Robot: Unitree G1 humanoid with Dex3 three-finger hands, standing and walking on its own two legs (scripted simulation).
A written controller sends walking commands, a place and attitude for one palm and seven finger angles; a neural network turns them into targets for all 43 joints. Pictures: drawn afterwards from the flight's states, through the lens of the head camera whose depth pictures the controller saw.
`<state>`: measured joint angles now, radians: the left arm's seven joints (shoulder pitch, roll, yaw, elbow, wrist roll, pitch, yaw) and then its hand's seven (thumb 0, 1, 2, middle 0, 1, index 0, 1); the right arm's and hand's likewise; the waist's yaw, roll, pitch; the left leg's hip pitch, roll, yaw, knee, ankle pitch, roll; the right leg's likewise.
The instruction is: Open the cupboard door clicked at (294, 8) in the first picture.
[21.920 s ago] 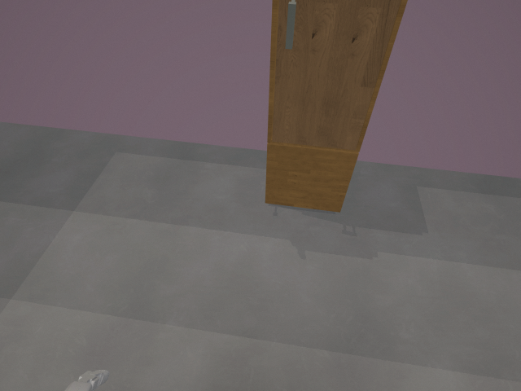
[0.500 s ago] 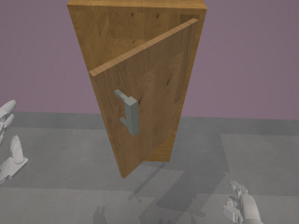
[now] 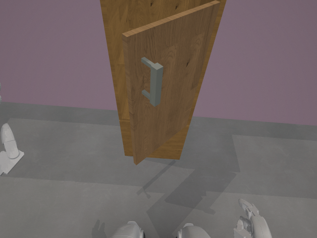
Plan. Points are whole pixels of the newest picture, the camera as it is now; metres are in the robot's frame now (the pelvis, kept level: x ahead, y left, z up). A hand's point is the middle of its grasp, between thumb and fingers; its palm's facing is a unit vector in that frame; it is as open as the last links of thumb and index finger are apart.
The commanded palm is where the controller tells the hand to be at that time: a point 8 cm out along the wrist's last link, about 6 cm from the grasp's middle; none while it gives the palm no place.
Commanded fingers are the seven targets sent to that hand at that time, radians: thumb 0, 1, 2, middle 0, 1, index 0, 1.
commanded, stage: step back with the hand held close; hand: left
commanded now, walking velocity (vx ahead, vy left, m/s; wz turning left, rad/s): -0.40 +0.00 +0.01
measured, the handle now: (150, 82) +0.46 +0.05 +0.15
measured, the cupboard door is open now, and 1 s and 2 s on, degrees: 46 46 46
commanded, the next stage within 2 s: stop stepping back and stand still in 0.20 s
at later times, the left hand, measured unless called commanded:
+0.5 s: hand out of the picture +0.11 +0.23 +0.20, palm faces +0.34 -0.82 -0.46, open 7.4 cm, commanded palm +0.06 +0.27 +0.20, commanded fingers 0.00 0.90 0.90 -0.20 -0.30 -0.20 -0.30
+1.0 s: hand out of the picture +0.01 +0.21 +0.19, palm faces +0.40 -0.80 -0.45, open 7.4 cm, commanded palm -0.05 +0.26 +0.20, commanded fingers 0.00 0.90 0.90 -0.20 -0.30 -0.20 -0.30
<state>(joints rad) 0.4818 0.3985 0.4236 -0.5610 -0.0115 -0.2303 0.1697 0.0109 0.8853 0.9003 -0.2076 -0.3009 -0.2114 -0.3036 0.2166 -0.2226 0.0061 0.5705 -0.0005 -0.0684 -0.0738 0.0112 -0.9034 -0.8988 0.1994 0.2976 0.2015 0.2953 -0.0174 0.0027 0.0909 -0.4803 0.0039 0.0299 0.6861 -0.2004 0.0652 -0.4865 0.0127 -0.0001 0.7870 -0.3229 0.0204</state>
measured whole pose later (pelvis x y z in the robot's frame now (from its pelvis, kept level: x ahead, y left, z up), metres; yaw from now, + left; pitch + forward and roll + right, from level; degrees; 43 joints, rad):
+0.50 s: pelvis -0.11 -0.02 +0.02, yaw -5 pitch +0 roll +0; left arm 0.56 0.46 0.45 -0.54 -0.06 -0.19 0.15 0.01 0.88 0.90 -0.21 -0.30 -0.21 -0.30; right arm 0.20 -0.22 0.02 0.62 0.02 -0.11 -0.07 0.01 -0.90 -0.90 0.20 0.30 0.20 0.30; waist -0.01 -0.04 -0.01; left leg -0.33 -0.05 0.07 0.53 -0.20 0.08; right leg -0.21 0.01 -0.02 0.73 -0.43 0.01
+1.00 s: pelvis -0.20 -0.04 +0.04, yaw -3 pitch +0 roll +3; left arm 0.48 0.34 0.36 -0.30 -0.01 -0.23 0.14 0.01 0.89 0.90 -0.21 -0.30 -0.21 -0.30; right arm 0.27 -0.25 -0.03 0.70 0.00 -0.11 -0.08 0.01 -0.90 -0.90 0.20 0.30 0.20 0.30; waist 0.00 0.00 -0.05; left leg -0.47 0.03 0.03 0.93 -0.24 0.00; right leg -0.20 -0.03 -0.09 0.39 -0.20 -0.06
